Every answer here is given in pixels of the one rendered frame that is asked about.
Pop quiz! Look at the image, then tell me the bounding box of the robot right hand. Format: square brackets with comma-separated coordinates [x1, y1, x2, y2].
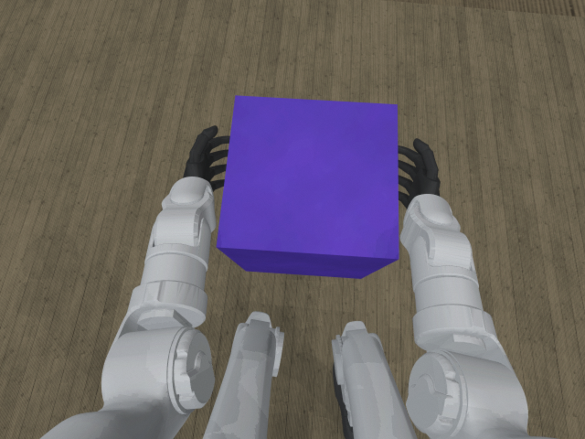
[398, 138, 441, 209]

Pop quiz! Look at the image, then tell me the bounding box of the robot right forearm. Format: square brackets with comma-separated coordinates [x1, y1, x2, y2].
[399, 194, 528, 420]

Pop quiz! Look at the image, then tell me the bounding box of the right robot upper arm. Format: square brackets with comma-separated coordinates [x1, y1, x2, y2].
[406, 349, 558, 439]

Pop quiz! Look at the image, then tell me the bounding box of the left robot thigh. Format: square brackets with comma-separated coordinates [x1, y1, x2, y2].
[203, 319, 284, 439]

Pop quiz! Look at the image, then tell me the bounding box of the robot left forearm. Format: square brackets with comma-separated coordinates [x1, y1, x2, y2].
[101, 177, 217, 401]

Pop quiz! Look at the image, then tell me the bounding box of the robot left hand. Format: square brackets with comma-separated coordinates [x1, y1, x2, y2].
[183, 125, 230, 192]

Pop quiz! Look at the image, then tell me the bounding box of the carton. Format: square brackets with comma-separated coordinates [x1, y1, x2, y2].
[217, 95, 399, 279]

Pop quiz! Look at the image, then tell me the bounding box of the left robot upper arm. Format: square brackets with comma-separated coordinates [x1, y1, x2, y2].
[40, 326, 215, 439]

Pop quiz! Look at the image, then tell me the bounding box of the robot right foot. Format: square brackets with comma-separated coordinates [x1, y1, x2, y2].
[333, 363, 354, 439]

